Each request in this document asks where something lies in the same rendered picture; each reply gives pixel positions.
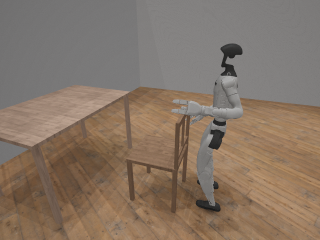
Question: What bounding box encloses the robot left upper arm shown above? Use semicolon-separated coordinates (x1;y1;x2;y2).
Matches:
221;76;244;119

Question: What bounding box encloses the table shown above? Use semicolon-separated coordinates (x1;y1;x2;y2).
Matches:
0;85;132;225

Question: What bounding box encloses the right robot hand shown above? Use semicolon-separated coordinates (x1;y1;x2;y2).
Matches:
185;114;204;125

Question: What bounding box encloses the right robot shin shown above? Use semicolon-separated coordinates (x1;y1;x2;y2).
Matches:
206;158;214;182

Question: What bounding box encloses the left robot forearm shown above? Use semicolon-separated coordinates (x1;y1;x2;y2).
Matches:
199;105;243;120

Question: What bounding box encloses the left robot hand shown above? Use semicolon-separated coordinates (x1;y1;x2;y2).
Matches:
171;99;202;116

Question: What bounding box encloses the chair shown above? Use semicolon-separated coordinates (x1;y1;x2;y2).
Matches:
126;105;190;213

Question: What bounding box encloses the robot right foot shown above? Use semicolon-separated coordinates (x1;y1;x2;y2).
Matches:
197;180;219;189

